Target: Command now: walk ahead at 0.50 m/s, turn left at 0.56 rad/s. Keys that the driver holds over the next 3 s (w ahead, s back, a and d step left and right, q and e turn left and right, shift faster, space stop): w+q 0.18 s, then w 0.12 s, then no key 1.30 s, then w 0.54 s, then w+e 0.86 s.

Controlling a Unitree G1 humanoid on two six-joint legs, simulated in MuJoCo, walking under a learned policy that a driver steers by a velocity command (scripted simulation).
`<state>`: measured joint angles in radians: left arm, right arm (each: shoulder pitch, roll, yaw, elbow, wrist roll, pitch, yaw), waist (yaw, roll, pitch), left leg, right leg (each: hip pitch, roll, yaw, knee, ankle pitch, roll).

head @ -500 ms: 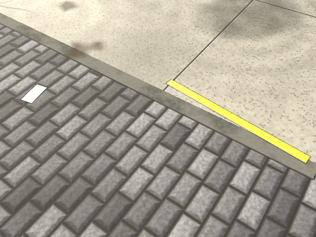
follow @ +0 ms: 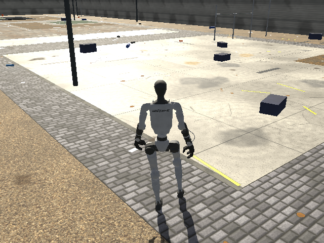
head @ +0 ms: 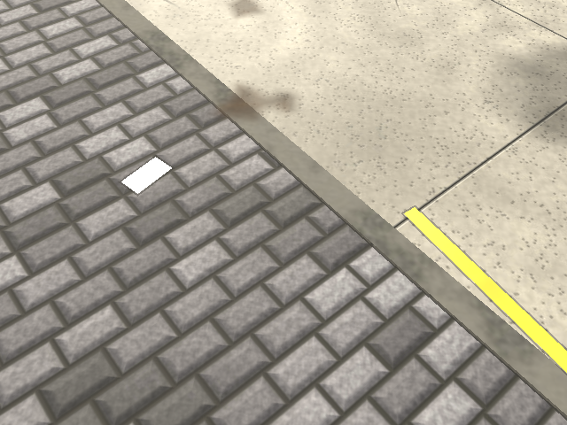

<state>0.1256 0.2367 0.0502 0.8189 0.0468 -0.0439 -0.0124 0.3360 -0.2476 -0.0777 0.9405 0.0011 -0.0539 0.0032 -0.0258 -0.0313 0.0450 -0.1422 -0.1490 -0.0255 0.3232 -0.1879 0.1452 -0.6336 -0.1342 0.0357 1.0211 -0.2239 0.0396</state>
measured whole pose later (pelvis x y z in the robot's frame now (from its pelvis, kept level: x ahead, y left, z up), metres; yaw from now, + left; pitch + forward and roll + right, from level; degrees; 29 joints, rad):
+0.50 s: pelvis +0.27 -0.05 +0.00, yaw +12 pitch +1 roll +0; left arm 0.26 0.23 0.03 0.85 0.02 -0.09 -0.01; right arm 0.24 -0.28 -0.06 0.84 -0.03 -0.03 0.01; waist 0.01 0.04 0.07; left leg -0.48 -0.06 -0.09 1.08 -0.36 0.03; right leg -0.24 0.03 -0.06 0.37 -0.15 -0.06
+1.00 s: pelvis +0.35 +0.00 +0.00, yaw +12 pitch -1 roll +0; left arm 0.30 0.20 0.00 1.02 0.01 0.00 0.03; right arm 0.19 -0.20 0.00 0.98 0.00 -0.02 -0.03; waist 0.02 -0.02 0.03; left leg -0.22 -0.05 0.01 0.42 -0.18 0.06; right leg -0.07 -0.01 -0.04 0.38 -0.29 0.00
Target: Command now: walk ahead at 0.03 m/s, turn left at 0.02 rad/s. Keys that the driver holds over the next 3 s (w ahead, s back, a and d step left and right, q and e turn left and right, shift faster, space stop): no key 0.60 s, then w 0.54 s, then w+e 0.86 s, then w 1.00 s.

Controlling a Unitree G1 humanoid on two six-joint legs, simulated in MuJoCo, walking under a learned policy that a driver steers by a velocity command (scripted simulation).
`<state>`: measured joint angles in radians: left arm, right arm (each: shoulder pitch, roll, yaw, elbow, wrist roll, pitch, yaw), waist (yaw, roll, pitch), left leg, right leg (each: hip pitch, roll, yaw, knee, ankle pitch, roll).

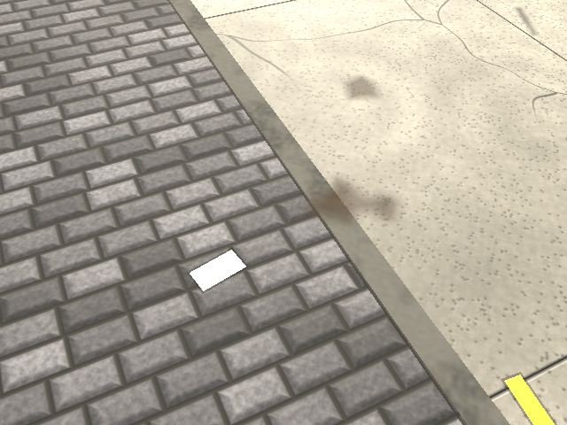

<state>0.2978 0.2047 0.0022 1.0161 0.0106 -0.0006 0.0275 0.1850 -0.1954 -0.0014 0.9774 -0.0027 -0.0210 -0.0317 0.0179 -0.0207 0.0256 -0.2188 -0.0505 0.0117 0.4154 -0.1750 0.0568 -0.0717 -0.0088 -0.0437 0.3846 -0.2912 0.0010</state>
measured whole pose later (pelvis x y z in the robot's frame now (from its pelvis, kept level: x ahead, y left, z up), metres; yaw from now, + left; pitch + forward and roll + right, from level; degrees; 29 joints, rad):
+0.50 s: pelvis +0.00 +0.00 +0.00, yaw +0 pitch -2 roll +0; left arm 0.33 0.16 -0.02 1.13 0.01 0.00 0.04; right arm 0.26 -0.17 0.00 1.14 0.00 0.00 -0.04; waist 0.00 -0.02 0.03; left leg -0.20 -0.06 0.02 0.38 -0.15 0.06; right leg -0.07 -0.02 -0.03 0.39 -0.29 0.00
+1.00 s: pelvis +0.08 +0.03 -0.01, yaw -1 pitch +0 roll +0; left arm 0.47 0.19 0.04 1.14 0.03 -0.04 0.01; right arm 0.26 -0.19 -0.05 1.02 -0.02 -0.08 0.00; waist 0.01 -0.05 0.01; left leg -0.26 -0.03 0.09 0.56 -0.29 0.08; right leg -0.17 -0.03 0.01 0.81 -0.47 -0.06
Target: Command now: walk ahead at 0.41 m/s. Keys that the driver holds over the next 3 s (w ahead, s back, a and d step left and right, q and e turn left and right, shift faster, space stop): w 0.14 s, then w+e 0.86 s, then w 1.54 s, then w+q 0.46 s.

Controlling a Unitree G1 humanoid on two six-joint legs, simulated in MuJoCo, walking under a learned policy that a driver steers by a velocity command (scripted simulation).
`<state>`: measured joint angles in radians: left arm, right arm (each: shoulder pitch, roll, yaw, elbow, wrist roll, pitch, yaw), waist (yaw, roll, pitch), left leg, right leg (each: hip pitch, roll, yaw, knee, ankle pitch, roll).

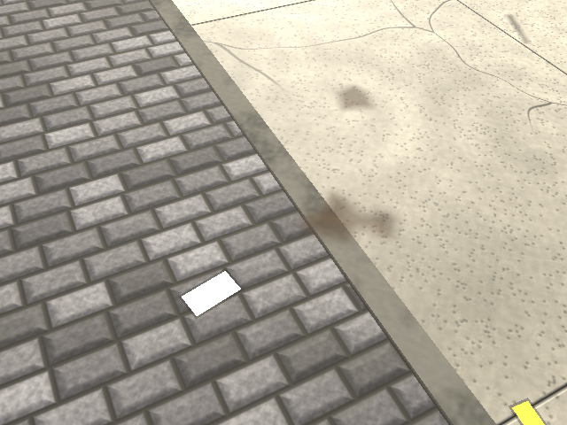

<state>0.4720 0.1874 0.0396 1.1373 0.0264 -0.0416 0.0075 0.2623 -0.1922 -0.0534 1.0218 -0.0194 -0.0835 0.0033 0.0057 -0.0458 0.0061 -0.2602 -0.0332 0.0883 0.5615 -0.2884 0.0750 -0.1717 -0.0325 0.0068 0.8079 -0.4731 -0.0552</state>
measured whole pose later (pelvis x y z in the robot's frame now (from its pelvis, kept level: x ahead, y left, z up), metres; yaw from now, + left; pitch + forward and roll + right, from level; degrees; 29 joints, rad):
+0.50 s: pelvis +0.26 -0.03 -0.01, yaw -8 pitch +0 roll -1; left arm 0.14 0.21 0.08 0.95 0.02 -0.04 -0.02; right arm 0.35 -0.18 -0.03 1.03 -0.01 -0.10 -0.01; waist 0.01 0.01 0.07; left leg -0.22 0.00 0.04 1.24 -0.35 0.06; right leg -0.40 0.12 -0.11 0.58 -0.18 -0.17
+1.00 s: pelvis +0.56 -0.04 -0.01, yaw -25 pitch +2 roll +0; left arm 0.47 0.27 0.08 0.94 0.00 -0.05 0.00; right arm -0.02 -0.23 -0.01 0.72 -0.04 -0.09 0.00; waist 0.10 0.00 0.05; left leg -0.47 -0.02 0.00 0.53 -0.10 0.03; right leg -0.05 0.14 0.22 0.67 -0.50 -0.10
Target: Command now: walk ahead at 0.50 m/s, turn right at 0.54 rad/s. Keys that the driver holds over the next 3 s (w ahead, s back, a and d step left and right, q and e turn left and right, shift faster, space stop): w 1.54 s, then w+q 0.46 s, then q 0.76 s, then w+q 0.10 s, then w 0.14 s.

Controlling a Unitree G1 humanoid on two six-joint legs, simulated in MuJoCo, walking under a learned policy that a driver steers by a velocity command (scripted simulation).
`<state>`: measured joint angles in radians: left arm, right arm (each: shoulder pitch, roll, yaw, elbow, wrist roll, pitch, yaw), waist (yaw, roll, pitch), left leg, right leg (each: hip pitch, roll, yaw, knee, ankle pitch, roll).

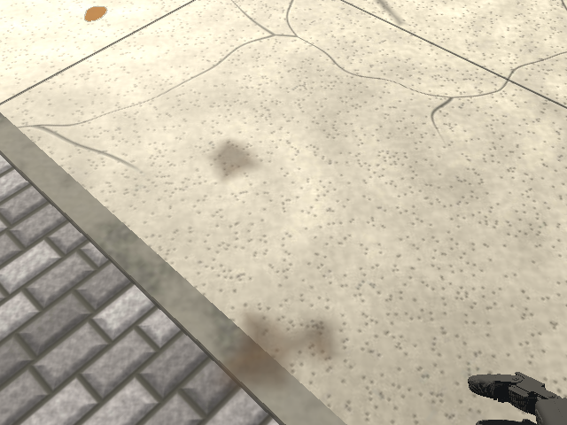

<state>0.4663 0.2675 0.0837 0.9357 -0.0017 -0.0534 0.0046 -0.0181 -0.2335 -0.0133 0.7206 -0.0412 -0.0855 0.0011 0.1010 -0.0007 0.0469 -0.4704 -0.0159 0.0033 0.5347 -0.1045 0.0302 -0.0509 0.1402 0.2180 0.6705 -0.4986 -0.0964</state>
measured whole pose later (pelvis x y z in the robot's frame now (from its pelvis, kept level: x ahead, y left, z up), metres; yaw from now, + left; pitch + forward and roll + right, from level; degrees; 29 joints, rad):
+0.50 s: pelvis +0.25 -0.03 +0.01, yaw -6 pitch +2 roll +1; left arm 0.02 0.22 0.02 0.75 0.06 -0.07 -0.03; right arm 0.46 -0.22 -0.04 0.95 0.00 -0.07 0.01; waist -0.07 0.00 0.03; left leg -0.04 0.02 0.09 0.56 -0.43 0.01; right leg -0.43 0.00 -0.07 0.53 -0.12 -0.08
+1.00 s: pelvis +0.51 -0.05 +0.01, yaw -6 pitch +1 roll -1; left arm 0.47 0.21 0.03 1.01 0.02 -0.08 0.00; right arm 0.03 -0.21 -0.03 0.79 -0.03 -0.04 0.03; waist 0.07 0.02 0.04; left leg -0.51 0.03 0.08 0.56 -0.12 0.08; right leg 0.14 0.06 -0.07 0.22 -0.37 -0.04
